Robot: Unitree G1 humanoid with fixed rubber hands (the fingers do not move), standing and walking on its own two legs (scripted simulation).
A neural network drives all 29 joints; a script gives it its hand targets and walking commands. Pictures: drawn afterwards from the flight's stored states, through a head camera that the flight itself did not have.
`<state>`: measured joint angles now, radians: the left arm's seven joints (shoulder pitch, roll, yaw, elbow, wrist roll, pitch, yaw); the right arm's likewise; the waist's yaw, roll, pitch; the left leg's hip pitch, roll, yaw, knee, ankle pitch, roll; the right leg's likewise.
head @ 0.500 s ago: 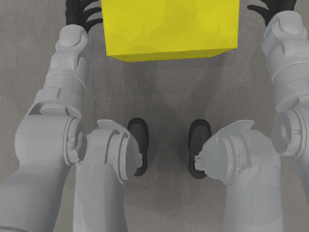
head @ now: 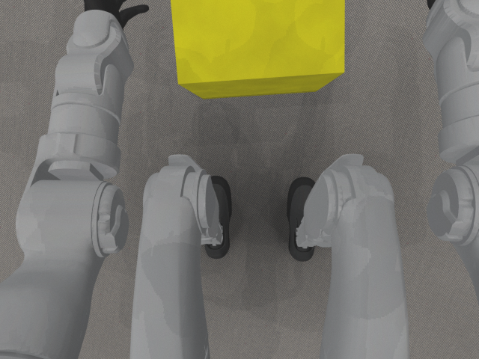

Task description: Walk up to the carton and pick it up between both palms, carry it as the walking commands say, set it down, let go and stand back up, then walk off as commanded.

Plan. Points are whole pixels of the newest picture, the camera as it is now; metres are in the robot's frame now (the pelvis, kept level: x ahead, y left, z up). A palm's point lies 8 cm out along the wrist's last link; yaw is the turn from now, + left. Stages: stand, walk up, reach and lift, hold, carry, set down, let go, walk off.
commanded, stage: set down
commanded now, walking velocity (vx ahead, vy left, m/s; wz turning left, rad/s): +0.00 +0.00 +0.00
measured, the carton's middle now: (257, 42) +0.56 +0.01 -0.32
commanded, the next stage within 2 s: let go in 0.76 s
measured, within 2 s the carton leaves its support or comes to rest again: neither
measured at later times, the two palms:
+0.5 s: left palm out of the picture +0.54 +0.20 +0.03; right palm out of the picture +0.56 -0.22 +0.04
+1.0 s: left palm out of the picture +0.54 +0.23 +0.15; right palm out of the picture +0.55 -0.24 +0.15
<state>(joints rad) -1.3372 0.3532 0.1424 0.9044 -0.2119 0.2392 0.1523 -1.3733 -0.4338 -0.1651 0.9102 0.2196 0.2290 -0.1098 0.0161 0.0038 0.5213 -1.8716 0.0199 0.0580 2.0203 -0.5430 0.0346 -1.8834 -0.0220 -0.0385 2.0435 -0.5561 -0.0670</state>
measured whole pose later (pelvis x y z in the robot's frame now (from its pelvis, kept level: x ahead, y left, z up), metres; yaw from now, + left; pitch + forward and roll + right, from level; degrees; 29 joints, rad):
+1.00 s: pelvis +0.07 +0.00 +0.24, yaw -1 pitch +34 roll +1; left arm -0.95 0.35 0.19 0.92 -0.12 0.16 0.01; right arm -1.04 -0.40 -0.17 0.99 0.10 0.17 0.04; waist 0.02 0.00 0.05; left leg -1.32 0.00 0.05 1.07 -0.34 0.02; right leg -1.33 0.01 -0.02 1.09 -0.35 -0.03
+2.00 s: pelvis +0.13 +0.00 +0.34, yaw -2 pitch -5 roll +0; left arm 0.21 0.25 0.04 0.46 -0.09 0.20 -0.07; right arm 0.17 -0.24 -0.09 0.48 0.06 0.19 0.09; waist 0.02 0.01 0.03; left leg -0.17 0.00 0.05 0.54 -0.30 0.02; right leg -0.17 0.02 -0.01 0.55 -0.30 -0.03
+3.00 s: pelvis +0.15 +0.01 +0.34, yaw -2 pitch -3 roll +0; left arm 0.21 0.25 0.04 0.71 -0.03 -0.01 0.00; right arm 0.17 -0.26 -0.09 0.81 0.01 -0.01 0.00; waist 0.02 0.01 0.01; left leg -0.17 0.00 0.05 0.54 -0.32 0.02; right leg -0.17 0.02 -0.01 0.53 -0.31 -0.02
